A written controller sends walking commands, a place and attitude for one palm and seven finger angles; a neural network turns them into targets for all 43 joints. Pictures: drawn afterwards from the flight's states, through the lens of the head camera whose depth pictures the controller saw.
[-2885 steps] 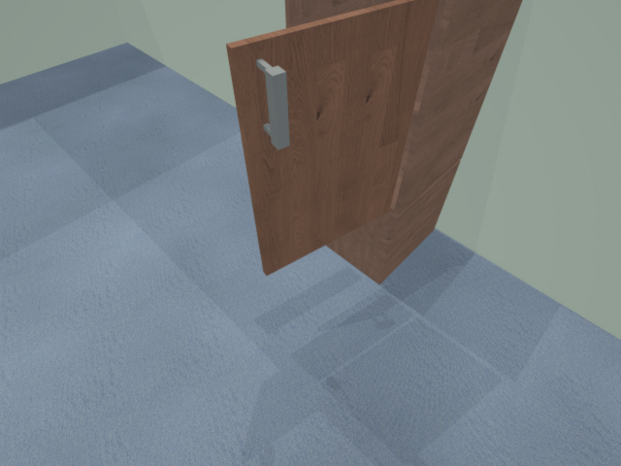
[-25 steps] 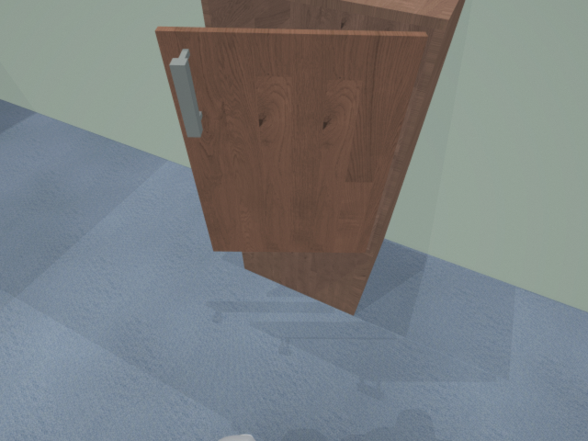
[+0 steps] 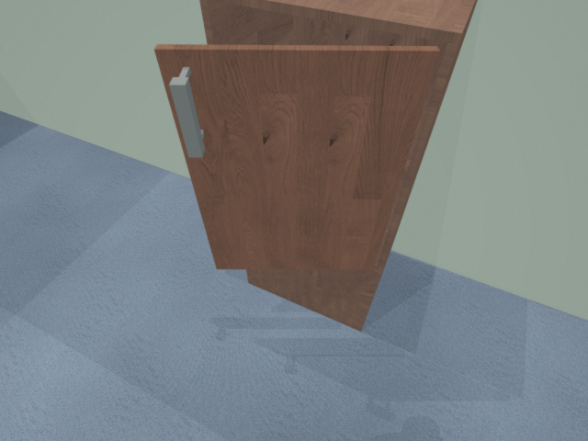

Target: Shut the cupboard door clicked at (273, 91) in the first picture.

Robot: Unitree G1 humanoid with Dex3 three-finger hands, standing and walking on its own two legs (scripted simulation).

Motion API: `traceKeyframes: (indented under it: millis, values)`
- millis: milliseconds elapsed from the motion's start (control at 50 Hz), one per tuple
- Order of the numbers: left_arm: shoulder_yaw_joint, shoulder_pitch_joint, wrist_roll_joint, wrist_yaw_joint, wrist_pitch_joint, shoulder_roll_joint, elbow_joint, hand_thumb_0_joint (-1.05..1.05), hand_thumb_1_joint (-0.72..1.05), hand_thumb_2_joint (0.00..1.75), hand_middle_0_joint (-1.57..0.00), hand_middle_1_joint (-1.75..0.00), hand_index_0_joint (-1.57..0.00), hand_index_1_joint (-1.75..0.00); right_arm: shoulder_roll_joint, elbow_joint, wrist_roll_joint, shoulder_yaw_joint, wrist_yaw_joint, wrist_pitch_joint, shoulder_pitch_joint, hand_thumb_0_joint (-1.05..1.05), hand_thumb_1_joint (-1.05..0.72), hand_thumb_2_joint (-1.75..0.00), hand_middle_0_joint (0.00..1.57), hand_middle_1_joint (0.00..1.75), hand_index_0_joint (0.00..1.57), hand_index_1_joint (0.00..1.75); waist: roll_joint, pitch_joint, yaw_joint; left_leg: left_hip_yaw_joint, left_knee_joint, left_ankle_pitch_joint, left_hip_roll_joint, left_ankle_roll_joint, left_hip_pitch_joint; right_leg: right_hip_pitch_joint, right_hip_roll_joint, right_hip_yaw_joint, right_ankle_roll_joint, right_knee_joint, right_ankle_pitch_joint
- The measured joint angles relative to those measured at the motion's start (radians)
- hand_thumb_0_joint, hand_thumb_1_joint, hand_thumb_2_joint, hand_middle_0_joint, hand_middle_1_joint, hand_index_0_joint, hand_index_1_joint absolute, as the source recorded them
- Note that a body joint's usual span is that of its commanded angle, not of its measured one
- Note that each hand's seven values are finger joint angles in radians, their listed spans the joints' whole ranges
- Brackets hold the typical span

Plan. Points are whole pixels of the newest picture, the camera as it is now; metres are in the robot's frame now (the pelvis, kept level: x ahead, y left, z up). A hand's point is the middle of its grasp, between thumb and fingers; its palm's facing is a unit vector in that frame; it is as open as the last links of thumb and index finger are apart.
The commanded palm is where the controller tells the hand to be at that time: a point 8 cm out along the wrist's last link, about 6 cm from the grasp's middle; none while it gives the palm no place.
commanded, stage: look again from close up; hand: left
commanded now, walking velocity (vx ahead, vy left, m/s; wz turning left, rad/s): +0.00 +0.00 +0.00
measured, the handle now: (191, 113) +0.56 +0.21 +0.16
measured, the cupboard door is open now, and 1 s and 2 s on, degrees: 26 26 26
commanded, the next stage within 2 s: shuffle to correct the standing spot in 0.14 s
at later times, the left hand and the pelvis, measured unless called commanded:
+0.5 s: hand out of the picture +0.02 +0.15 -0.19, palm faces +0.09 -0.99 -0.14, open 7.4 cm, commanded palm none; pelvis +0.06 +0.00 -0.01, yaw +2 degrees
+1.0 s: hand (227, 368) +0.27 +0.14 -0.18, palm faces +0.03 -0.97 -0.25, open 7.4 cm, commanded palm none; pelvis +0.17 -0.05 -0.02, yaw +2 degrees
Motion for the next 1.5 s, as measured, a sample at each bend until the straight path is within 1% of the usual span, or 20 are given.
traceKeyframes:
  millis: [300,420,520,560,640,680,720,800,900,960,1000,1060,1120,1180,1280,1340,1380,1400,1440,1500]
  values:
    - [-0.001,-0.015,-0.006,0.005,0.003,0.006,0.013,0.01,0.93,0.90,-0.20,-0.30,-0.19,-0.30,0.026,0.084,0.000,0.030,-0.001,-0.005,0.074,0.01,-0.92,-0.89,0.20,0.30,0.20,0.30,-0.014,0.025,-0.008,-0.018,-0.033,-0.019,0.016,-0.019,0.044,0.069,0.021,-0.016,-0.015,-0.081,0.003]
    - [0.009,0.028,-0.001,-0.008,0.008,-0.013,0.020,0.00,0.91,0.90,-0.20,-0.30,-0.19,-0.30,0.034,0.089,-0.007,0.025,0.010,0.001,0.104,0.01,-0.91,-0.89,0.20,0.30,0.20,0.30,-0.006,0.016,-0.003,-0.032,0.078,-0.099,0.030,-0.019,0.022,0.086,0.033,-0.029,-0.022,-0.040,-0.049]
    - [0.023,0.088,0.005,-0.008,-0.003,-0.023,0.025,0.00,0.91,0.90,-0.20,-0.30,-0.20,-0.30,0.040,0.077,-0.010,0.014,0.014,0.000,0.113,0.01,-0.91,-0.89,0.20,0.30,0.20,0.30,-0.021,0.022,0.008,0.004,0.181,-0.163,0.043,-0.003,-0.010,0.110,0.034,-0.047,-0.015,0.002,-0.108]
    - [0.028,0.113,0.003,-0.009,0.003,-0.018,0.038,0.00,0.91,0.90,-0.20,-0.30,-0.20,-0.30,0.049,0.067,-0.013,0.011,0.012,-0.019,0.106,0.01,-0.91,-0.89,0.20,0.30,0.20,0.30,-0.064,0.027,0.015,0.036,0.172,-0.177,0.020,0.010,0.017,0.081,0.002,-0.025,-0.013,0.091,-0.143]
    - [0.029,0.091,0.000,-0.014,0.028,-0.022,0.059,0.00,0.91,0.90,-0.20,-0.30,-0.19,-0.30,0.051,0.027,-0.017,0.013,-0.007,-0.065,0.130,0.00,-0.91,-0.89,0.20,0.30,0.20,0.30,-0.053,0.036,-0.018,0.040,0.117,-0.180,0.016,0.022,0.063,-0.132,0.010,0.001,-0.033,0.557,-0.188]
    - [0.038,0.056,0.002,-0.018,0.028,-0.013,0.042,0.00,0.91,0.90,-0.20,-0.30,-0.19,-0.30,0.061,0.029,-0.016,0.016,-0.011,-0.070,0.153,0.00,-0.91,-0.89,0.20,0.30,0.20,0.30,-0.047,0.044,-0.023,0.030,0.057,-0.155,0.014,0.021,0.097,-0.226,0.000,0.005,-0.028,0.664,-0.139]
    - [0.045,0.017,0.003,-0.023,0.027,-0.004,0.012,0.01,0.91,0.90,-0.20,-0.30,-0.19,-0.30,0.073,0.040,-0.015,0.019,-0.010,-0.069,0.176,0.00,-0.91,-0.89,0.20,0.30,0.20,0.30,-0.042,0.049,-0.018,0.024,-0.006,-0.130,0.014,0.016,0.132,-0.306,-0.018,0.011,-0.018,0.693,-0.077]
    - [0.061,-0.049,0.006,-0.025,0.032,0.027,-0.035,0.02,0.93,0.90,-0.20,-0.30,-0.19,-0.30,0.090,0.060,-0.014,0.020,-0.004,-0.062,0.213,0.00,-0.91,-0.89,0.20,0.30,0.20,0.30,-0.032,0.062,-0.012,0.020,-0.096,-0.105,0.021,-0.002,0.192,-0.412,-0.057,0.014,-0.003,0.623,0.011]
    - [0.061,-0.121,0.000,-0.031,0.024,0.032,-0.080,0.01,0.93,0.90,-0.19,-0.30,-0.19,-0.30,0.079,0.065,-0.021,0.012,0.001,-0.044,0.224,0.00,-0.91,-0.89,0.20,0.30,0.20,0.30,0.002,0.096,-0.030,0.023,-0.107,-0.137,0.047,-0.038,0.241,-0.391,-0.072,-0.011,-0.007,0.315,0.060]
    - [0.049,-0.136,0.002,-0.027,-0.007,0.032,-0.103,0.01,0.92,0.90,-0.19,-0.30,-0.19,-0.30,0.068,0.067,-0.010,0.008,0.007,-0.032,0.239,0.00,-0.91,-0.89,0.20,0.30,0.20,0.30,0.004,0.096,-0.038,0.015,0.008,-0.219,0.058,-0.064,0.226,-0.282,-0.065,-0.018,-0.003,0.097,0.243]
    - [0.047,-0.150,0.003,-0.016,-0.027,0.019,-0.105,0.00,0.92,0.90,-0.19,-0.30,-0.19,-0.30,0.047,0.063,0.004,-0.001,0.011,-0.012,0.218,0.01,-0.91,-0.89,0.20,0.30,0.20,0.30,0.018,0.100,-0.037,-0.024,0.222,-0.303,0.063,-0.049,0.141,-0.281,-0.058,-0.029,-0.002,0.138,0.163]
    - [0.033,-0.174,0.005,-0.006,-0.018,-0.009,-0.114,0.00,0.91,0.90,-0.20,-0.30,-0.19,-0.30,0.009,0.030,0.013,-0.025,-0.001,0.017,0.148,0.01,-0.91,-0.89,0.20,0.30,0.20,0.30,0.032,0.124,-0.048,-0.070,0.517,-0.386,0.031,-0.038,-0.004,-0.263,-0.061,-0.049,-0.012,0.153,0.122]
    - [0.030,-0.189,0.006,0.002,0.004,-0.025,-0.126,0.00,0.91,0.90,-0.20,-0.30,-0.20,-0.30,-0.022,-0.008,0.009,-0.043,-0.001,0.040,0.067,0.01,-0.91,-0.89,0.20,0.30,0.20,0.30,0.015,0.132,-0.035,-0.063,0.677,-0.353,0.008,-0.051,-0.133,-0.246,-0.070,-0.052,-0.015,0.111,0.155]
    - [0.040,-0.191,0.004,0.010,0.018,-0.023,-0.142,-0.01,0.92,0.90,-0.20,-0.30,-0.20,-0.30,-0.052,-0.051,0.000,-0.058,0.008,0.058,-0.001,0.01,-0.91,-0.89,0.19,0.30,0.19,0.30,0.001,0.120,-0.018,-0.062,0.720,-0.281,0.002,-0.066,-0.221,-0.247,-0.076,-0.057,-0.016,0.073,0.189]
    - [0.052,-0.169,0.019,0.006,0.046,0.019,-0.156,-0.01,0.91,0.90,-0.20,-0.30,-0.20,-0.30,-0.075,-0.109,-0.012,-0.067,0.025,0.065,-0.070,0.00,-0.91,-0.89,0.19,0.30,0.19,0.30,-0.028,0.089,0.008,-0.053,0.611,-0.212,0.011,-0.072,-0.226,-0.263,-0.090,-0.060,-0.007,0.041,0.234]
    - [0.062,-0.142,0.027,0.003,0.063,0.052,-0.160,-0.01,0.91,0.90,-0.20,-0.30,-0.20,-0.30,-0.069,-0.129,-0.009,-0.061,0.034,0.051,-0.071,0.00,-0.91,-0.89,0.19,0.30,0.19,0.30,-0.050,0.064,0.023,-0.039,0.429,-0.236,0.016,-0.057,-0.139,-0.276,-0.094,-0.058,0.003,0.024,0.260]
    - [0.069,-0.116,0.025,0.003,0.075,0.072,-0.156,0.00,0.91,0.90,-0.20,-0.30,-0.20,-0.30,-0.060,-0.138,-0.007,-0.052,0.037,0.034,-0.047,0.00,-0.91,-0.89,0.19,0.30,0.19,0.30,-0.059,0.038,0.025,-0.027,0.234,-0.212,0.017,-0.043,-0.041,-0.293,-0.091,-0.059,0.017,0.031,0.256]
    - [0.072,-0.106,0.021,0.003,0.082,0.082,-0.149,0.00,0.91,0.90,-0.20,-0.30,-0.20,-0.30,-0.051,-0.137,-0.009,-0.048,0.034,0.025,-0.033,0.00,-0.91,-0.89,0.19,0.30,0.19,0.30,-0.064,0.029,0.021,-0.027,0.160,-0.180,0.014,-0.032,-0.012,-0.311,-0.091,-0.055,0.027,0.062,0.205]
    - [0.078,-0.084,0.010,0.002,0.097,0.093,-0.128,0.00,0.91,0.90,-0.20,-0.30,-0.20,-0.30,-0.024,-0.129,-0.019,-0.035,0.027,0.027,0.001,0.00,-0.91,-0.89,0.19,0.30,0.19,0.30,-0.076,0.023,0.018,-0.021,0.147,-0.137,0.009,-0.005,-0.006,-0.341,-0.065,-0.005,0.043,0.180,0.022]
    - [0.080,-0.043,0.011,-0.013,0.098,0.088,-0.099,0.00,0.91,0.90,-0.20,-0.30,-0.19,-0.30,0.010,-0.097,-0.025,-0.011,0.016,0.031,0.064,0.00,-0.91,-0.89,0.19,0.30,0.19,0.30,-0.060,0.000,0.012,-0.030,0.055,-0.078,0.013,0.015,0.026,-0.371,-0.005,0.066,0.039,0.394,0.016]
